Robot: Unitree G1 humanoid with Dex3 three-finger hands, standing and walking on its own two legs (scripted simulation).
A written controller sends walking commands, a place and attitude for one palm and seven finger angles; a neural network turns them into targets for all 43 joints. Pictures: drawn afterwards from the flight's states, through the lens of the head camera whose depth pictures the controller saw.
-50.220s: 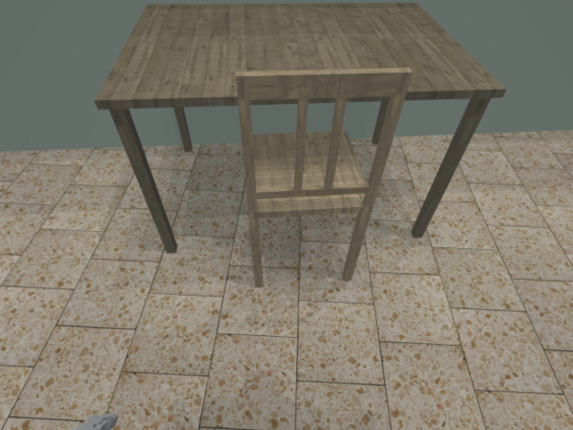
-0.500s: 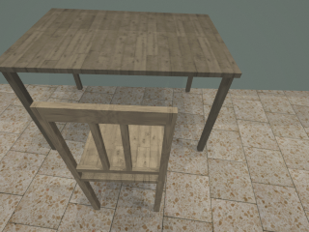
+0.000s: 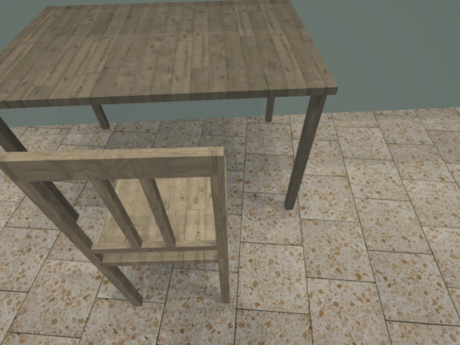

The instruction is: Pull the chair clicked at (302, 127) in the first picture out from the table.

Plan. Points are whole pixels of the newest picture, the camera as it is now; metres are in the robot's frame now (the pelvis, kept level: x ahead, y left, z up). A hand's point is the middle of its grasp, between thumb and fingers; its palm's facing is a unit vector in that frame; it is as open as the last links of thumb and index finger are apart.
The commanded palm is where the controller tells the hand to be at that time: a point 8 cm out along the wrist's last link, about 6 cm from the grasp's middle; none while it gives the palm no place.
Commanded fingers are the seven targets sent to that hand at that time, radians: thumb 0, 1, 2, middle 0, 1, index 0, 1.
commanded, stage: come to a stop and stand still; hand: left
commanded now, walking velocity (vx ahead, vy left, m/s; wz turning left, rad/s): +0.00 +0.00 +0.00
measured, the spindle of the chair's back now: (120, 216) +0.39 +0.28 -0.08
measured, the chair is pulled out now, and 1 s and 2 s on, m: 0.23 0.23 0.23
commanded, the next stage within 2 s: look again from close up in 1.64 s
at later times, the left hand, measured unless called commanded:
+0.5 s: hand out of the picture -0.04 +0.17 -0.17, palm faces +0.11 -0.97 -0.21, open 7.4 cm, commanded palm none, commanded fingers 0.00 0.90 0.90 -0.20 -0.30 -0.20 -0.30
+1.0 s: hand out of the picture -0.09 +0.19 -0.16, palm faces +0.08 -0.98 -0.16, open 7.4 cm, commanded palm none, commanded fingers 0.00 0.90 0.90 -0.20 -0.30 -0.20 -0.30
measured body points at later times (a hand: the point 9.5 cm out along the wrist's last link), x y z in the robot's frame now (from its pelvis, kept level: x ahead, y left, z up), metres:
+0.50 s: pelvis -0.03 -0.01 +0.00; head -0.04 +0.00 +0.45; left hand -0.04 +0.22 -0.16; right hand +0.00 -0.24 -0.15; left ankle -0.03 +0.11 -0.73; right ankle -0.01 -0.09 -0.73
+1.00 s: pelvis -0.03 +0.04 +0.01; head -0.02 +0.04 +0.46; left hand -0.10 +0.24 -0.15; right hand -0.07 -0.15 -0.15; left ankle -0.03 +0.11 -0.73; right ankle -0.01 -0.09 -0.73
